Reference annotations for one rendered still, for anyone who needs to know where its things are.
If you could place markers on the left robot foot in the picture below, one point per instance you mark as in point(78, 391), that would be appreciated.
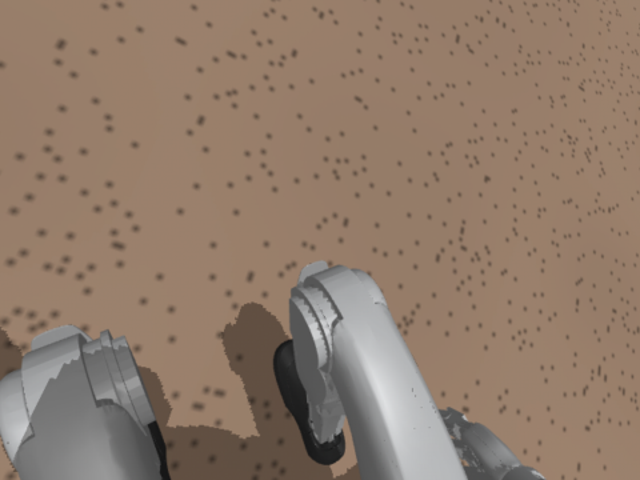
point(161, 449)

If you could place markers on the right robot hand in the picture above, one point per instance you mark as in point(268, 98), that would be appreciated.
point(487, 456)

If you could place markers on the right robot foot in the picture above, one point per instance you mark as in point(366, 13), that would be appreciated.
point(295, 400)

